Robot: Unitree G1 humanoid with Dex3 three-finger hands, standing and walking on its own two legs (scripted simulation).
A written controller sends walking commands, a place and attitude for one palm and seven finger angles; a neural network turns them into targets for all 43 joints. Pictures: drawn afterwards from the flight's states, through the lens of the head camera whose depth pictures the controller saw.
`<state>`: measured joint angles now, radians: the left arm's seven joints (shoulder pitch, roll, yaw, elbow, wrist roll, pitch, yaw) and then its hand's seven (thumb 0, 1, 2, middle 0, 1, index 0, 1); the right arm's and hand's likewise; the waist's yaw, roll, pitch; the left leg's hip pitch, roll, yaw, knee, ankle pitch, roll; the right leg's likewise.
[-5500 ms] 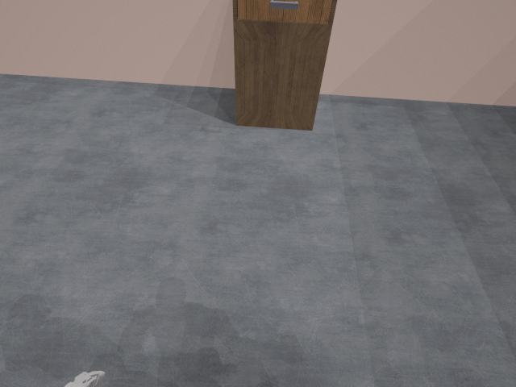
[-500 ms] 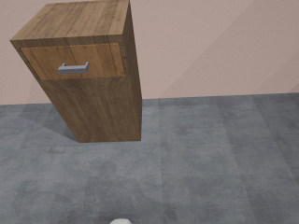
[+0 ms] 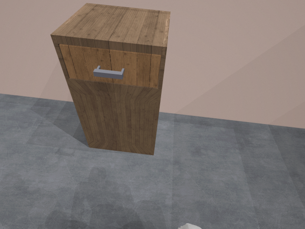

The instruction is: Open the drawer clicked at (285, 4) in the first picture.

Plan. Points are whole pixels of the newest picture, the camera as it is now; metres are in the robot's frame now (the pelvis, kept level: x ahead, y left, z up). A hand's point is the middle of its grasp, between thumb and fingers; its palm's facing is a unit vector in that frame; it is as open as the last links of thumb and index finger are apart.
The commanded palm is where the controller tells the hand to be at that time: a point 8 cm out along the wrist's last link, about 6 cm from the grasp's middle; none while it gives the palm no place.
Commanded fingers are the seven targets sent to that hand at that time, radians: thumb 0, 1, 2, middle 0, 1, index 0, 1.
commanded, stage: take the last steps up to it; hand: left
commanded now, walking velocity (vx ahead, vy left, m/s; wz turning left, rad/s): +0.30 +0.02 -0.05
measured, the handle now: (109, 71) +0.76 +0.26 -0.03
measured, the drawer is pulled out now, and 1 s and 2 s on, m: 0.00 0.00 0.00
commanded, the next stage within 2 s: come to a stop and stand still in 0.42 s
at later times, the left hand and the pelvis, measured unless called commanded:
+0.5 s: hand (116, 191) +0.27 +0.14 -0.17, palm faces +0.03 -0.97 -0.22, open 7.2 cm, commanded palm none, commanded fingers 0.00 0.90 0.90 -0.20 -0.30 -0.20 -0.30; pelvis +0.18 -0.04 -0.01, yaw +0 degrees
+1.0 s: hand (102, 197) +0.25 +0.18 -0.19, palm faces +0.00 -0.97 -0.24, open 7.4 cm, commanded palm none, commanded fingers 0.00 0.90 0.90 -0.20 -0.30 -0.20 -0.30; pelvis +0.21 -0.02 -0.01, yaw -4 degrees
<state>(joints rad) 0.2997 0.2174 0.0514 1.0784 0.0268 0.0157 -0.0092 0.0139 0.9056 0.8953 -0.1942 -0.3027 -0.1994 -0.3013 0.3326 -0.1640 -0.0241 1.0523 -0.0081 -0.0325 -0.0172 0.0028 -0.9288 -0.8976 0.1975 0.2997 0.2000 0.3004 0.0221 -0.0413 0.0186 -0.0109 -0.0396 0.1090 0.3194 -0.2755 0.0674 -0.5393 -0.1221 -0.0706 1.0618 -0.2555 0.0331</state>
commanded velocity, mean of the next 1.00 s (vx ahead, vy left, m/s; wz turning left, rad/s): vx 0.01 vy -0.02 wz -0.01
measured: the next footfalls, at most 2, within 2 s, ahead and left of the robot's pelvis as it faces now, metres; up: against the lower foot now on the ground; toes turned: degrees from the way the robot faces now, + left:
right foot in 0.30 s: +0.25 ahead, -0.13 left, +0.00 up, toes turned -9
left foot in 0.70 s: +0.34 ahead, +0.11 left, +0.00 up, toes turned +4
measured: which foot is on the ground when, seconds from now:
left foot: down 0.00-0.30, up 0.32-0.68, down 0.70-1.00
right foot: up 0.00-0.28, down 0.30-0.74, up 0.76-1.00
